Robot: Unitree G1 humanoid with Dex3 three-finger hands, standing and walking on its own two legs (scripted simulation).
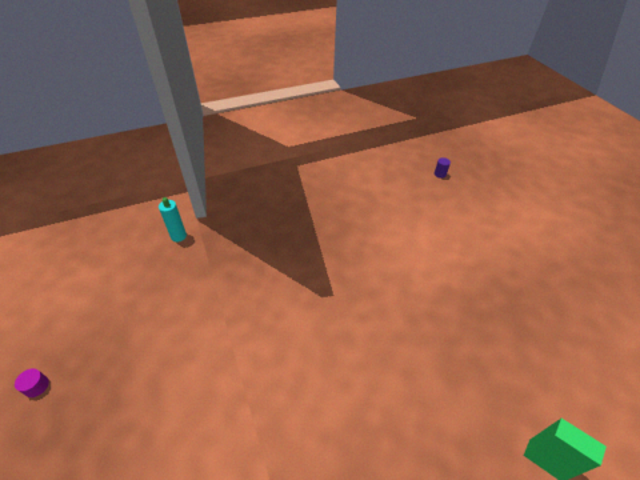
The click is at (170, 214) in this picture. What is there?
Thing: necked bottle
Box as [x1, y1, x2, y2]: [158, 197, 186, 241]
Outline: 164,197 158,206 170,237 174,241 182,240 186,234 175,203 172,200 168,200
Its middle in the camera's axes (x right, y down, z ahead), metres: -0.60 -0.09 +1.60
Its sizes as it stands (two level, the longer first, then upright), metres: 0.065 0.065 0.219
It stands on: the floor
